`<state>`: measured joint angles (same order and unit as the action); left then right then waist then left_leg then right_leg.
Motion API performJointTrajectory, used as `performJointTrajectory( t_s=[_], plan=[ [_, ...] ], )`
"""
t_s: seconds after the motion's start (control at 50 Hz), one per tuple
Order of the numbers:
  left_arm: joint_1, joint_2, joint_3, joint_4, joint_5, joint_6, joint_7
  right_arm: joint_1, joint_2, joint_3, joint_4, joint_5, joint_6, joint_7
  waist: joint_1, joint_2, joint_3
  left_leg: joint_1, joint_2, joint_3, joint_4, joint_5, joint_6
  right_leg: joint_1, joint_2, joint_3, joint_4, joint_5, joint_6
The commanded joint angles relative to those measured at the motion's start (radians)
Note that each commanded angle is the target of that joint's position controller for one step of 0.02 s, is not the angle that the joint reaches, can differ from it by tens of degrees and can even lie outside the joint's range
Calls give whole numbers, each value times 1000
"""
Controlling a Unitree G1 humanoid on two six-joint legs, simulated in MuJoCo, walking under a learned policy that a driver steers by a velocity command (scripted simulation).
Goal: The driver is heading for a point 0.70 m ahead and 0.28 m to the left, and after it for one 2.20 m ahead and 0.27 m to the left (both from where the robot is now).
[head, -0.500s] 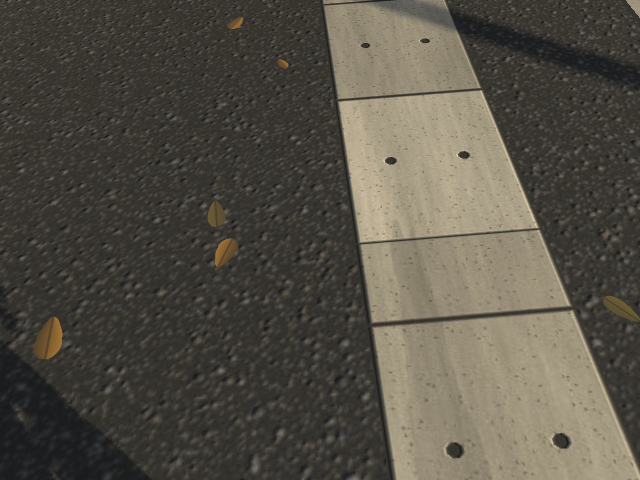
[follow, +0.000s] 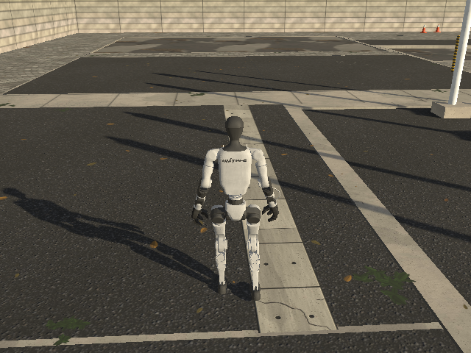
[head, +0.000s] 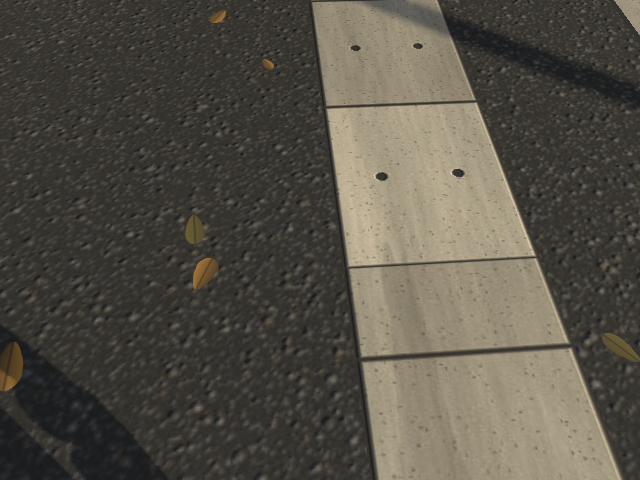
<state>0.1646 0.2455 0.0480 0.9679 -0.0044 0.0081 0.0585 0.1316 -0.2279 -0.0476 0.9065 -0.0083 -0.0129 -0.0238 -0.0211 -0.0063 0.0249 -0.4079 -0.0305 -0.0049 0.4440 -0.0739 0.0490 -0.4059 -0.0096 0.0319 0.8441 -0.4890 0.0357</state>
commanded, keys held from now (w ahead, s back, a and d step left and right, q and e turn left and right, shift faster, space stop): q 0.48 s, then w+q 0.42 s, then w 0.10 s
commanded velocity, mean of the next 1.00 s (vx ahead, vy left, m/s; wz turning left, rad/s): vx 0.17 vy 0.00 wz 0.51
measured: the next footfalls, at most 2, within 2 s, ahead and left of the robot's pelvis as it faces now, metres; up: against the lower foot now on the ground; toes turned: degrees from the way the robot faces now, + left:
right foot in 0.14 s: +0.06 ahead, -0.13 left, +0.00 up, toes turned +5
left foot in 0.62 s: -0.02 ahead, +0.11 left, +0.00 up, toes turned +25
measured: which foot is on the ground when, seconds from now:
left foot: down 0.00-0.14, up 0.16-0.60, down 0.62-1.00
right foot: up 0.00-0.12, down 0.14-0.60, up 0.62-1.00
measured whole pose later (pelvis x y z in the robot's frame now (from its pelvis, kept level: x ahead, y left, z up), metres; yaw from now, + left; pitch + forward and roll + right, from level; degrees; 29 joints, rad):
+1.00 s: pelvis +0.12 +0.07 +0.01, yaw +33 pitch +3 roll -1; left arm 0.00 0.29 0.07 0.76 -0.01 -0.11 -0.04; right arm 0.41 -0.26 -0.07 0.80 0.02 -0.05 -0.02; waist -0.07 -0.05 0.01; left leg 0.01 -0.05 -0.14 0.29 -0.35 0.06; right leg -0.60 -0.02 0.04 0.53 0.04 0.02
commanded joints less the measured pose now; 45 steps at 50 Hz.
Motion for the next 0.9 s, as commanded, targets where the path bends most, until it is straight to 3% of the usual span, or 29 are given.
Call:
performJointTrajectory(
  t_s=[0.02,0.08,0.12,0.14,0.16,0.18,0.2,0.22,0.24,0.26,0.32,0.4,0.48,0.54,0.58,0.6,0.62,0.64,0.66,0.68,0.7,0.72,0.74,0.8,0.9],
  plan=[
    [97,71,24,-17,-3,-2,12,-38,-183,-53,-76,9,2,-19,27,154,-118,65,224,-303,-228,-175,171,51,23,-14,-57,79,-8],
    [116,71,27,-18,-4,-9,4,-45,-184,-61,-87,21,17,-29,46,163,-123,46,204,-314,-219,-193,147,133,46,-25,-212,168,-24],
    [183,87,35,-4,1,-12,-7,-61,-170,-60,-103,38,30,-34,90,148,-115,-41,152,-291,-172,-249,90,272,43,-47,-389,254,-60],
    [236,147,51,-5,16,-11,-5,-59,-129,-50,-117,40,36,-34,103,35,-103,-176,86,-227,-9,-329,28,375,-97,84,-515,184,-109],
    [169,256,76,-39,38,-11,-4,-51,-57,-36,-150,36,32,-28,57,-258,-71,-336,-81,-42,294,-432,-18,331,-355,372,-623,191,-237],
    [102,221,64,-77,78,-21,-1,-73,-134,-59,-159,14,20,-26,70,-250,-62,-310,-39,-131,483,-481,-41,192,-444,462,-658,255,-321],
    [-5,174,50,-117,72,-33,7,-12,-194,-84,-129,23,22,-19,3,-162,-64,-267,-32,-161,606,-410,-36,174,-380,351,-628,319,-287],
    [-67,148,43,-137,45,-41,9,55,-191,-90,-92,21,31,-20,-26,-117,-63,-261,-36,-146,667,-342,-48,188,-305,238,-596,360,-228],
    [-83,136,38,-150,22,-45,9,86,-178,-91,-73,13,41,-25,-26,-101,-60,-277,-31,-132,727,-293,-64,216,-276,174,-581,383,-196],
    [-70,126,33,-149,15,-46,11,88,-161,-89,-73,10,49,-25,-15,-94,-46,-280,-24,-122,776,-267,-81,216,-264,123,-575,436,-193],
    [5,123,28,-129,20,-34,19,18,-127,-77,-123,26,54,-21,30,-121,-22,-313,1,-70,712,-217,-122,287,-244,36,-574,491,-213],
    [53,183,49,-121,16,-20,26,-58,-99,-55,-193,28,56,-3,77,-148,-44,-266,58,-18,511,-253,-149,386,-295,11,-561,536,-240],
    [27,227,71,-137,8,-18,7,-67,-106,-49,-229,31,61,24,79,-166,-55,-96,65,64,348,-302,-111,325,-318,-49,-533,597,-243],
    [28,245,85,-139,-16,-27,-14,-65,-116,-54,-243,37,71,44,73,-161,-62,7,60,96,219,-295,-47,291,-348,-40,-553,295,-219],
    [-4,220,80,-139,-31,-31,-26,39,-119,-65,-202,38,68,52,12,-128,-61,191,21,137,54,-233,8,190,-322,-85,-483,120,-171],
    [13,168,67,-130,-21,-32,-34,153,-153,-86,-153,45,63,43,-20,-56,-98,371,0,115,8,-249,43,85,-275,-148,-343,52,-130],
    [-36,91,43,-157,7,-36,-47,281,-244,-118,-125,52,52,29,-74,178,-116,562,199,-196,-81,-283,130,-171,-173,-250,48,-61,-49],
    [-118,76,39,-247,12,-62,-50,289,-341,-121,-160,30,15,37,-69,311,-95,608,410,-706,-210,-483,326,-527,-2,-128,289,-186,-11],
    [-192,150,53,-265,-17,-87,-58,269,-262,-98,-165,15,-20,46,-92,177,-54,546,421,-699,-270,-525,339,-572,-49,9,374,-121,-30],
    [-173,180,61,-264,-31,-102,-67,203,-215,-78,-174,19,-40,42,-42,187,-6,507,381,-596,-273,-497,291,-577,-78,26,346,8,-54],
    [-127,198,69,-229,-15,-111,-65,152,-179,-65,-189,30,-49,37,-11,132,13,463,324,-488,-263,-407,242,-528,-105,26,304,113,-53],
    [-111,202,73,-217,5,-117,-60,117,-169,-59,-198,33,-48,31,8,126,15,422,285,-417,-267,-310,212,-476,-111,27,231,191,-44],
    [-107,195,73,-210,12,-119,-61,116,-162,-55,-203,26,-48,24,17,124,9,395,253,-367,-276,-224,195,-422,-106,22,190,256,-35],
    [-142,144,60,-224,12,-122,-65,178,-189,-61,-194,22,-56,9,6,86,-4,385,213,-286,-272,-21,186,-376,-63,2,32,404,-6],
    [-272,100,36,-280,-4,-126,-83,256,-208,-67,-174,32,-54,-1,-44,124,35,300,186,-259,-262,-29,159,-257,-8,-4,-248,541,5]
  ],
)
